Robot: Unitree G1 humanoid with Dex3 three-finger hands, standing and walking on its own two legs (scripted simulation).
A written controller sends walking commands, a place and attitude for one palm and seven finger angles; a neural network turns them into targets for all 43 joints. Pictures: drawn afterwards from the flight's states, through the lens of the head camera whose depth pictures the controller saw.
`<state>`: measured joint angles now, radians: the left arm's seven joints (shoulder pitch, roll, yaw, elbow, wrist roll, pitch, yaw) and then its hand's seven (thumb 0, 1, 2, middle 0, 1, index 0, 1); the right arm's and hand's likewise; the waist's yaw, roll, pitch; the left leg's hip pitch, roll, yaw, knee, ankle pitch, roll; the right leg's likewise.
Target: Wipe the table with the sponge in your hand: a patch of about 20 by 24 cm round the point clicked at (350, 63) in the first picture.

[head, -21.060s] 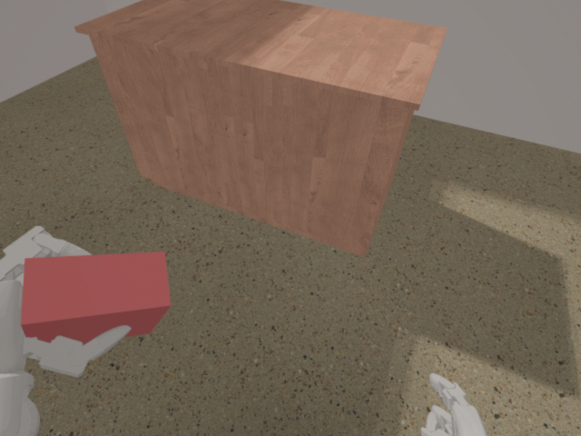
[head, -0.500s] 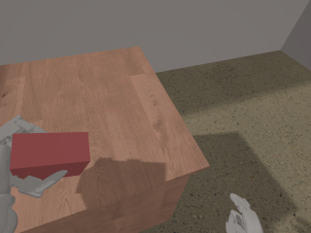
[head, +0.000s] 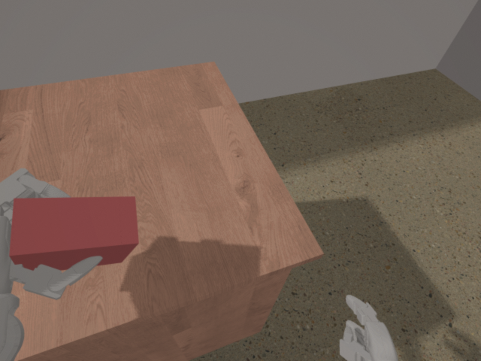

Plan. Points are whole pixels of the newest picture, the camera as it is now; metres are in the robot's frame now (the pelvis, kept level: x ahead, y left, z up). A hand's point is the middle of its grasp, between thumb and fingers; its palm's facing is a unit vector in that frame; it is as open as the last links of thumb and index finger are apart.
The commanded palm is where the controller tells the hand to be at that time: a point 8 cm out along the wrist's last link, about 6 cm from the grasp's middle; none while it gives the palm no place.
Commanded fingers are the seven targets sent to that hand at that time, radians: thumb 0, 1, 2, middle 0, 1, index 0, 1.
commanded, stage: shuffle to correct the standing spot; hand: left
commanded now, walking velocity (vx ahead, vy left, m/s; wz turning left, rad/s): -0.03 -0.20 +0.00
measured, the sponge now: (95, 235) +0.24 +0.21 +0.13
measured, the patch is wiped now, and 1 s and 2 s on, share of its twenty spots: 0.00 0.00 0.00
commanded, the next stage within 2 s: none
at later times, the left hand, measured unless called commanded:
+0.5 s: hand (116, 240) +0.22 +0.18 +0.16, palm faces +0.33 -0.86 -0.39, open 9.9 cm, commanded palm +0.17 +0.22 +0.17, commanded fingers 0.00 0.10 1.30 -1.20 -1.60 -1.20 -1.60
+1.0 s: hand (105, 247) +0.21 +0.19 +0.16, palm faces +0.32 -0.86 -0.41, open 9.9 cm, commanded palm +0.16 +0.22 +0.17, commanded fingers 0.00 0.10 1.30 -1.20 -1.60 -1.20 -1.60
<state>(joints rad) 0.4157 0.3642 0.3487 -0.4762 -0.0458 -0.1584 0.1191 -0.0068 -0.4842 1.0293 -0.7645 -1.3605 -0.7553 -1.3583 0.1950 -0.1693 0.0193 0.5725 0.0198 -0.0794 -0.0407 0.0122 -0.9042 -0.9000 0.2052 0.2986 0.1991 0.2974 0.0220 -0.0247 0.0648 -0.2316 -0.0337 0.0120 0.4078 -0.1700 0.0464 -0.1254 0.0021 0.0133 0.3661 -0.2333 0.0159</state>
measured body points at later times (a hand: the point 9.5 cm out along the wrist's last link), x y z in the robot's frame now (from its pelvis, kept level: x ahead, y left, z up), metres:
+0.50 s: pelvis +0.00 -0.06 -0.01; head +0.03 -0.06 +0.44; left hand +0.20 +0.22 +0.18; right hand +0.17 -0.31 -0.09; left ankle +0.03 +0.08 -0.74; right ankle -0.02 -0.13 -0.74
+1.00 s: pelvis -0.01 -0.05 -0.01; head +0.02 -0.04 +0.44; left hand +0.19 +0.23 +0.18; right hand +0.16 -0.28 -0.09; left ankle +0.03 +0.08 -0.74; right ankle -0.02 -0.13 -0.74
